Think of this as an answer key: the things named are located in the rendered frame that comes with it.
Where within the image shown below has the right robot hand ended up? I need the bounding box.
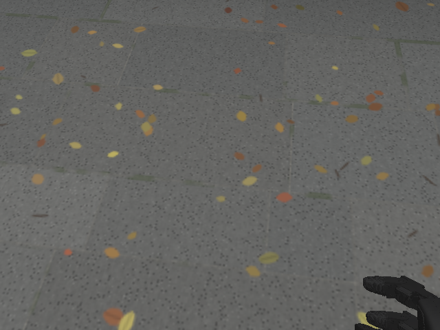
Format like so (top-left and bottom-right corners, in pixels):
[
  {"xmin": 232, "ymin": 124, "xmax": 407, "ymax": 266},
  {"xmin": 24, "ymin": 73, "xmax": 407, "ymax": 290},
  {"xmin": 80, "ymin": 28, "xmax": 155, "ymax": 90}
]
[{"xmin": 355, "ymin": 276, "xmax": 440, "ymax": 330}]

